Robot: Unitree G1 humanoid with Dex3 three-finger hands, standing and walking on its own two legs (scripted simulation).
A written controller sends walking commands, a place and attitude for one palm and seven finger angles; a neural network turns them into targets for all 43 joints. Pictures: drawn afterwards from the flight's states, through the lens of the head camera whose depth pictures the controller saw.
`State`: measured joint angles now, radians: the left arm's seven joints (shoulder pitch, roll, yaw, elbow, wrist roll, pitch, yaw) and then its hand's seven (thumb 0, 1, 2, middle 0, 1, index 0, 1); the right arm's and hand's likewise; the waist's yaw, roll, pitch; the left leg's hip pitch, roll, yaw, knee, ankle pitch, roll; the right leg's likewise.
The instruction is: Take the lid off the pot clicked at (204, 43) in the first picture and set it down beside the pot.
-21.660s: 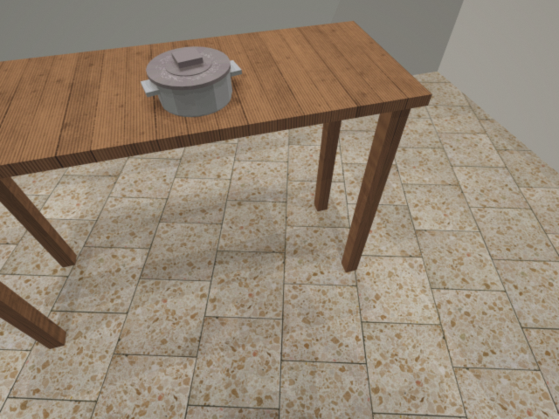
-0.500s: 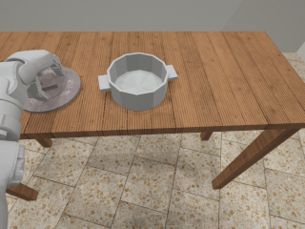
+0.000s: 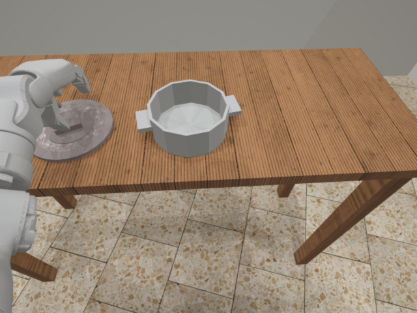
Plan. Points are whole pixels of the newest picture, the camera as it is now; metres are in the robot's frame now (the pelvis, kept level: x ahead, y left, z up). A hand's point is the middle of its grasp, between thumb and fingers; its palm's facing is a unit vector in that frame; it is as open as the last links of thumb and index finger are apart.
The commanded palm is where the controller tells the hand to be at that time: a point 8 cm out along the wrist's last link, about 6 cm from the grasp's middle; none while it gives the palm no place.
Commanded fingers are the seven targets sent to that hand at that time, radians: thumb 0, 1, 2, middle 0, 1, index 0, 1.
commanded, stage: raise the empty hand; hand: left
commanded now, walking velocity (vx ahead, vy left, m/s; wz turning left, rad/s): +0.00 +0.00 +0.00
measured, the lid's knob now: (66, 121) +0.48 +0.29 +0.09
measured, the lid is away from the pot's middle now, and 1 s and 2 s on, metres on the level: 0.25 0.25 0.25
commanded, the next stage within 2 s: draw the hand back to the body in 0.90 s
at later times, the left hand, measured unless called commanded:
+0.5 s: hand (39, 80) +0.46 +0.28 +0.21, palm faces -0.27 -0.04 -0.96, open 11.1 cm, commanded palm +0.45 +0.27 +0.27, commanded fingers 0.00 -0.15 0.94 -0.51 -0.55 -0.51 -0.55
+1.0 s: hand (35, 55) +0.47 +0.27 +0.25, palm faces -0.23 -0.04 -0.97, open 11.1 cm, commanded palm +0.45 +0.26 +0.30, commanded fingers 0.00 -0.15 0.94 -0.51 -0.55 -0.51 -0.55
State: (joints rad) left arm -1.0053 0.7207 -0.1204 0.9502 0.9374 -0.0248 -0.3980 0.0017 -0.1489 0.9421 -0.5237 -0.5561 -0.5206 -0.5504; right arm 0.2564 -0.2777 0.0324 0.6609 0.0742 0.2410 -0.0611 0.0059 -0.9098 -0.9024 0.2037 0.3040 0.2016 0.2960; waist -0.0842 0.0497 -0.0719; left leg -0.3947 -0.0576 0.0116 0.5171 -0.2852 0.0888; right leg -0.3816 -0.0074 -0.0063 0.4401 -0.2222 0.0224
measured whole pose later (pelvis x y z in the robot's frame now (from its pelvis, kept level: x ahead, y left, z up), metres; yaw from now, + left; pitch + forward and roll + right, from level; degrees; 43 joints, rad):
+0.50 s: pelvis +0.00 -0.01 +0.00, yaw +1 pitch +8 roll -2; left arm -1.14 0.77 -0.16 0.94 0.95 0.04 -0.49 0.00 -0.15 0.94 -0.53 -0.56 -0.52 -0.55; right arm 0.24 -0.29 0.04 0.65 0.08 0.23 -0.07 0.01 -0.91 -0.90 0.20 0.30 0.20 0.30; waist -0.09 0.04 -0.06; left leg -0.37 -0.06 -0.01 0.49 -0.26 0.08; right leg -0.35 -0.01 -0.03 0.41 -0.21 0.01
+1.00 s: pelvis +0.00 -0.01 +0.00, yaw +1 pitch +8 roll -1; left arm -1.22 0.77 -0.19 0.93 0.97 0.14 -0.53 0.00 -0.15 0.94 -0.52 -0.56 -0.52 -0.55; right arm 0.25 -0.29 0.05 0.65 0.08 0.23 -0.05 0.01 -0.91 -0.90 0.20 0.30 0.20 0.30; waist -0.09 0.05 -0.06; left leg -0.35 -0.06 0.00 0.46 -0.26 0.08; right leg -0.34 -0.01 -0.02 0.41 -0.21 0.02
